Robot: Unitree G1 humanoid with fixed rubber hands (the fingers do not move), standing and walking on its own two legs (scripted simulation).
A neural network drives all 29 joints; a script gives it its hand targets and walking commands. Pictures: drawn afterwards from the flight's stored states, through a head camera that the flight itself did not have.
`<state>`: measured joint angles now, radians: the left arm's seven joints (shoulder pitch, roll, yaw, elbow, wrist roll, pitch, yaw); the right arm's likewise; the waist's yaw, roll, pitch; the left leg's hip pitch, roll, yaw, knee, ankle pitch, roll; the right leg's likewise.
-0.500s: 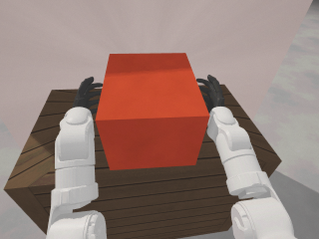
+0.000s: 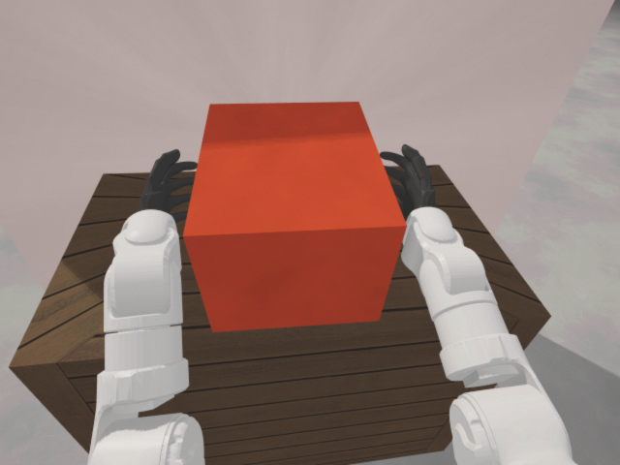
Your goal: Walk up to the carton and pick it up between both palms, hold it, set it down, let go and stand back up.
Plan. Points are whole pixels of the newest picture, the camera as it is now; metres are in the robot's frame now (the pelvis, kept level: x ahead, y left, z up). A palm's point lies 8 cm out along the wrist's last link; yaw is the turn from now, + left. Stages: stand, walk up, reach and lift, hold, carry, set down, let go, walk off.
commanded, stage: hold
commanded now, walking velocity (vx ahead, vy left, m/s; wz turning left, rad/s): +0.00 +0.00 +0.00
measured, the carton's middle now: (291, 208) +0.41 +0.01 +0.15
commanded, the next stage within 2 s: none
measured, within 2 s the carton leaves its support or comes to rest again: neither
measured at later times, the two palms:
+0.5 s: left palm (160, 212) +0.34 +0.17 +0.20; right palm (420, 204) +0.36 -0.15 +0.20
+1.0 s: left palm (163, 210) +0.35 +0.16 +0.19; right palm (419, 206) +0.36 -0.15 +0.19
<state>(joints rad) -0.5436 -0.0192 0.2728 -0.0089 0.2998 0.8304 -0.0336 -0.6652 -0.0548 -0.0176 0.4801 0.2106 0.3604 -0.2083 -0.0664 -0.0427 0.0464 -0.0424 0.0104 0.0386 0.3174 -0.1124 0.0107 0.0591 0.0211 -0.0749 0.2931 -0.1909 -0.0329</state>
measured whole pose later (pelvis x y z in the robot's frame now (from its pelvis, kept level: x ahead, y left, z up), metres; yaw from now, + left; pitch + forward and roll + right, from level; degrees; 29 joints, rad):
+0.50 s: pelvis +0.00 +0.00 +0.00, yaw +0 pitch -9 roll +0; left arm -0.57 -0.03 0.30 0.02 0.30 0.84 -0.04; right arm -0.69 -0.06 -0.03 0.51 0.21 0.38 -0.21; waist -0.06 -0.04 0.03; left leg -0.03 0.01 0.04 0.30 -0.10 0.01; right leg 0.06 0.02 -0.07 0.29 -0.19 -0.03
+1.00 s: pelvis +0.00 +0.00 +0.00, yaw +0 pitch -9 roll +0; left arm -0.57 -0.02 0.28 0.03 0.30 0.82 -0.04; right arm -0.68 -0.06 -0.03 0.50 0.21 0.36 -0.20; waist -0.07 -0.04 0.04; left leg -0.05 0.01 0.04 0.31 -0.11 0.01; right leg 0.04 0.02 -0.07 0.30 -0.19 -0.03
